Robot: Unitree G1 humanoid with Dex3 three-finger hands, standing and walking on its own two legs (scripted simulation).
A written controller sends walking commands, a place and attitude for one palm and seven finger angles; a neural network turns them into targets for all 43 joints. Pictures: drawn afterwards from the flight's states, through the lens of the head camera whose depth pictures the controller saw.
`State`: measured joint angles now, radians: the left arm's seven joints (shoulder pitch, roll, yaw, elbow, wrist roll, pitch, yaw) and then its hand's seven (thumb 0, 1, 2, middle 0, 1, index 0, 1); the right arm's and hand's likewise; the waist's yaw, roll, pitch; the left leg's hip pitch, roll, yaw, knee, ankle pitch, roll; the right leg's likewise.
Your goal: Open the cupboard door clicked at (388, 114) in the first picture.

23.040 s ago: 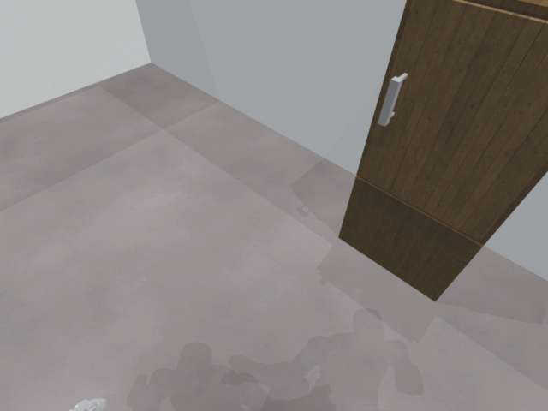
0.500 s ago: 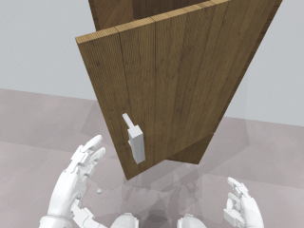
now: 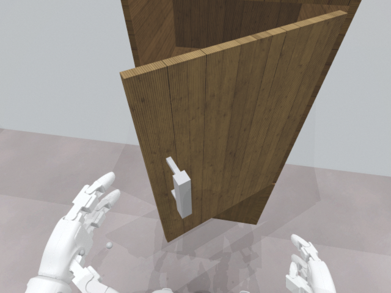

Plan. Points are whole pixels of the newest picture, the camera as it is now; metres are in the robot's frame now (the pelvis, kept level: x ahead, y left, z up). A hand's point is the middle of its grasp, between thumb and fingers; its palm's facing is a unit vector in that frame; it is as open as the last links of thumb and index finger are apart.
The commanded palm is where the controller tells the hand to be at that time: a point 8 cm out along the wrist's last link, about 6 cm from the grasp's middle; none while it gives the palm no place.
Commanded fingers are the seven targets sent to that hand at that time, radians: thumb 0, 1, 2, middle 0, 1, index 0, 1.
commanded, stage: draw the hand back to the body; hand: left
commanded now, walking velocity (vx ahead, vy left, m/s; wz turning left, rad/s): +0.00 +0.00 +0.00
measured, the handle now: (178, 188) +0.32 +0.06 +0.06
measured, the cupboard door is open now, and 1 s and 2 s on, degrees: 39 39 39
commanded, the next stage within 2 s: step back with the hand held close in 1.24 s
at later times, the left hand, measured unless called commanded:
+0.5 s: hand (47, 217) +0.20 +0.23 +0.16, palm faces +0.30 -0.88 -0.38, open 13.5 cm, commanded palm +0.16 +0.27 +0.19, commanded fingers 0.00 0.31 0.64 -0.18 -0.30 -0.18 -0.30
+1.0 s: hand (3, 174) +0.22 +0.26 +0.23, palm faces +0.45 -0.79 -0.40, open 8.0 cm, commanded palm +0.17 +0.30 +0.24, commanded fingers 0.00 0.90 0.90 -0.20 -0.30 -0.20 -0.30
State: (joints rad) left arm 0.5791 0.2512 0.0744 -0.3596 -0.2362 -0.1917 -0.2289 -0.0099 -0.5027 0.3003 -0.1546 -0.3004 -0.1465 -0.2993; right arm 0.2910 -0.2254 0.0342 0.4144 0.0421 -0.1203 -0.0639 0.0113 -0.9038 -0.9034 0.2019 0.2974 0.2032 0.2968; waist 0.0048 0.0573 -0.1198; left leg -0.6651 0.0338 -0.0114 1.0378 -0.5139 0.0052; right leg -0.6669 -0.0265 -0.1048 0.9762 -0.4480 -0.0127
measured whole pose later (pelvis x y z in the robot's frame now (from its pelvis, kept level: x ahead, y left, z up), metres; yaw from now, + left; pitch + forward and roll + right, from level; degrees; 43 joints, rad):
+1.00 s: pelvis +0.03 +0.00 +0.07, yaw -2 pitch -5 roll -1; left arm 0.46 0.34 0.34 -0.43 -0.05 -0.06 0.12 0.01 0.79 0.86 -0.21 -0.30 -0.20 -0.30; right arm 0.19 -0.23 0.02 0.63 -0.01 -0.13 -0.07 0.01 -0.90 -0.90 0.20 0.30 0.20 0.30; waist 0.07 0.06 0.03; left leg -0.07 0.02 0.04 0.43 -0.29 0.01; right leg -0.10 -0.01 -0.06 0.41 -0.23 0.00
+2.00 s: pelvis -0.06 +0.02 +0.05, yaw -2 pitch -2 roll +0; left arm 0.53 0.40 0.43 -0.51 0.02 -0.20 0.16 0.02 0.88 0.90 -0.22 -0.30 -0.21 -0.30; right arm 0.22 -0.22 0.00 0.56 0.00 -0.08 -0.09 0.01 -0.90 -0.90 0.20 0.30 0.20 0.30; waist 0.00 -0.01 0.06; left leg -0.35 0.00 0.06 0.60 -0.23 0.05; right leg -0.37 -0.01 0.00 0.55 -0.15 0.02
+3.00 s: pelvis -0.27 -0.01 +0.06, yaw -5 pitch +1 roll +1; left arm 0.69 0.51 0.46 -0.59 -0.04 -0.15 0.15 0.02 0.88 0.90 -0.22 -0.30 -0.21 -0.30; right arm 0.22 -0.20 -0.01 0.60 -0.01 -0.12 -0.07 0.01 -0.90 -0.90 0.20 0.30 0.20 0.30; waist -0.03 -0.03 0.03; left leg -0.41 0.01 0.02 0.46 -0.16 0.00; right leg -0.21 0.02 -0.07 0.49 -0.34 -0.03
